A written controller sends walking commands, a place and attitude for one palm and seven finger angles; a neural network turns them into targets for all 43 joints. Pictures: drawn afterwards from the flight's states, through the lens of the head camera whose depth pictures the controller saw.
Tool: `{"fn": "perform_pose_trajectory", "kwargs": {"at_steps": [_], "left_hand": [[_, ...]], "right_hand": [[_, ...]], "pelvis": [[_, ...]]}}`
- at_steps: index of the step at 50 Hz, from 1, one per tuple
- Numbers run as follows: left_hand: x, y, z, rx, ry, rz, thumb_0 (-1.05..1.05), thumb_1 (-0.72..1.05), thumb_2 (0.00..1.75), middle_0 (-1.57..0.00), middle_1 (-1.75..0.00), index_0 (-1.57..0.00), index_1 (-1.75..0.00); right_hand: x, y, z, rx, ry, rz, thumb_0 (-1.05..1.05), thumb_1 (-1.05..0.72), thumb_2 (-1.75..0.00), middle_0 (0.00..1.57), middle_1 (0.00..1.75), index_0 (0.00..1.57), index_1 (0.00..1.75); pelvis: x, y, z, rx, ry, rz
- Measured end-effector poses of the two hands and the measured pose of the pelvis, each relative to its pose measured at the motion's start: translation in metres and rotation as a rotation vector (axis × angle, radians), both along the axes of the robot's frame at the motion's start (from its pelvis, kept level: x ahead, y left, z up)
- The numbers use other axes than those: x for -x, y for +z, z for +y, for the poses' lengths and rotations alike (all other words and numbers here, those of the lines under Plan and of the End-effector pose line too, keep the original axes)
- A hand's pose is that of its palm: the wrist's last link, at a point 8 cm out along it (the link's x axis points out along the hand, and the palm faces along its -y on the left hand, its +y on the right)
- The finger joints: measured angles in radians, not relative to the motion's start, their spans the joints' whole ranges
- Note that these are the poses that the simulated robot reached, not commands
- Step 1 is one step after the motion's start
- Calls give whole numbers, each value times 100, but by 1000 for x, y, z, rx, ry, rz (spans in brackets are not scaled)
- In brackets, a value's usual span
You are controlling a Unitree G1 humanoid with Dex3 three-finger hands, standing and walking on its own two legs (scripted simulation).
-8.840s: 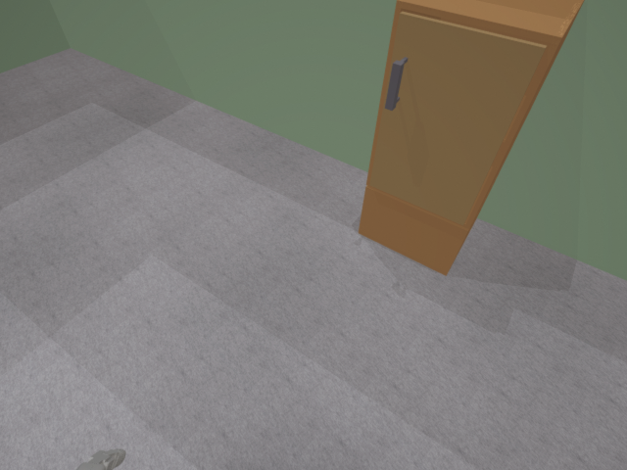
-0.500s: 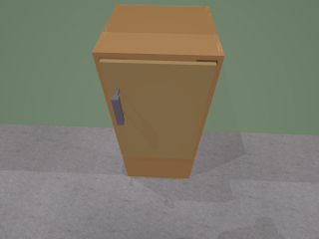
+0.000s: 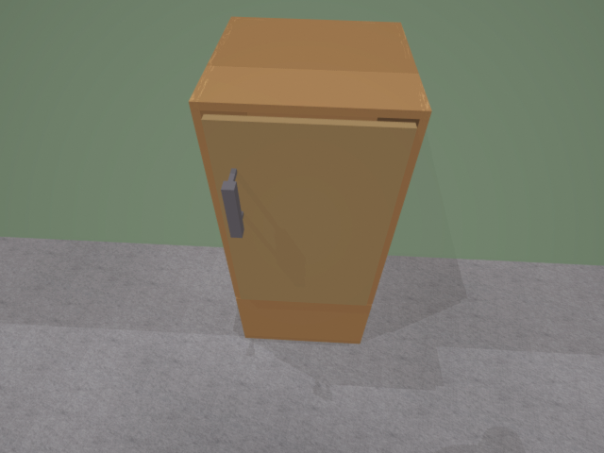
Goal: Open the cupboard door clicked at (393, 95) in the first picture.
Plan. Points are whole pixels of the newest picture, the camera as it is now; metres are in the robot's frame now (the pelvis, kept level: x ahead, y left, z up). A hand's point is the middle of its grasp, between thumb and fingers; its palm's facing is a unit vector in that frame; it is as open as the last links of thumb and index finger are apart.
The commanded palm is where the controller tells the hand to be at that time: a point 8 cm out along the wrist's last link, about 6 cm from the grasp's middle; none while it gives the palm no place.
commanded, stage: look again from close up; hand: left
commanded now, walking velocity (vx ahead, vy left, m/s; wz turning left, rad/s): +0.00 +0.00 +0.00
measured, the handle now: (235, 203) +0.57 +0.16 -0.04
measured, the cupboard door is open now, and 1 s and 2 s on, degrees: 0 0 0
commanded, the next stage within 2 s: raise the hand with hooked fingers in 0.40 s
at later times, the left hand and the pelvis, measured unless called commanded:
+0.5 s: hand out of the picture +0.03 +0.16 -0.17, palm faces +0.01 -0.98 -0.21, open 7.3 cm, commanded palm +0.12 +0.21 -0.07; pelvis +0.03 -0.01 +0.01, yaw -1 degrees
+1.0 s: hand (181, 437) +0.16 +0.17 -0.08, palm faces +0.09 -1.00 -0.02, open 9.0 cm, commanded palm +0.17 +0.23 -0.05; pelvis +0.01 -0.05 -0.09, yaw +3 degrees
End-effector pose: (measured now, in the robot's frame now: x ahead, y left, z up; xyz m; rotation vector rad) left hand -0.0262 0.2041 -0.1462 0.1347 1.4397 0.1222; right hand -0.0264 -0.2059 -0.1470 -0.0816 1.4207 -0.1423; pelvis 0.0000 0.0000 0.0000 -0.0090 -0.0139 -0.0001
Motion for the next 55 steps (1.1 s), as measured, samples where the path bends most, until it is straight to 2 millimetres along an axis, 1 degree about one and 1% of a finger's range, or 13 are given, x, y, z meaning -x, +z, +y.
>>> {"fn": "perform_pose_trajectory", "kwargs": {"at_steps": [10,16,26,28,30,35,38,40,42,46,48,51,55], "left_hand": [[-32,12,18,-60,0,-80,0,91,90,-20,-30,-19,-30],[-45,14,13,-62,-9,-81,0,92,90,-20,-30,-19,-30],[-51,10,0,-47,-9,-55,1,93,90,-20,-30,-20,-30],[-74,24,8,-70,76,-193,3,95,90,-20,-30,-20,-30],[-115,54,18,-121,101,-460,4,95,90,-21,-31,-20,-30],[-214,132,15,-102,64,-1022,3,88,87,-20,-35,-20,-34],[-244,149,5,-7,0,-1274,2,81,85,-21,-38,-20,-37],[-245,142,-2,68,-54,-1369,1,77,83,-21,-41,-20,-40],[-234,123,-6,122,-113,-1398,1,72,81,-21,-43,-21,-43],[-194,78,2,148,-122,-1313,1,62,78,-22,-49,-22,-48],[-174,67,11,115,-78,-1289,1,57,76,-23,-52,-22,-51],[-163,73,26,36,-51,-1353,1,50,73,-23,-57,-23,-56],[-181,95,35,11,-128,-1499,1,40,69,-24,-63,-23,-62]], "right_hand": [[-23,-7,5,-25,25,-50,2,-92,-90,20,30,20,30],[-32,-4,-6,-12,26,-53,2,-92,-90,20,30,20,30],[-45,1,-22,11,32,-32,1,-91,-90,20,30,20,30],[-55,7,-32,52,34,-107,2,-92,-90,20,30,20,30],[-74,15,-45,97,39,-236,2,-92,-90,21,30,20,30],[-143,34,-75,168,76,-558,2,-92,-90,21,30,20,30],[-185,50,-88,196,105,-726,2,-91,-90,20,30,20,30],[-210,60,-94,208,136,-812,2,-91,-90,20,30,20,30],[-231,66,-97,218,180,-880,1,-91,-90,20,30,20,30],[-265,62,-97,231,266,-950,1,-91,-90,20,30,20,30],[-276,54,-92,224,295,-962,1,-91,-90,20,30,20,30],[-281,32,-77,196,330,-948,1,-91,-90,20,30,20,30],[-267,-5,-53,127,336,-882,1,-91,-90,20,30,20,30]], "pelvis": [[-12,2,3,-16,-3,-4],[-19,4,-2,-22,-9,-2],[-28,5,-14,-14,-8,3],[-28,3,-17,-16,-4,4],[-29,1,-20,-19,7,12],[-24,-7,-23,-12,43,56],[-19,-21,-29,-20,27,123],[-16,-32,-35,-25,17,159],[-14,-44,-40,-26,18,191],[-10,-71,-47,-19,25,241],[-8,-82,-48,-6,35,256],[-4,-96,-49,20,49,270],[4,-108,-47,49,59,281]]}}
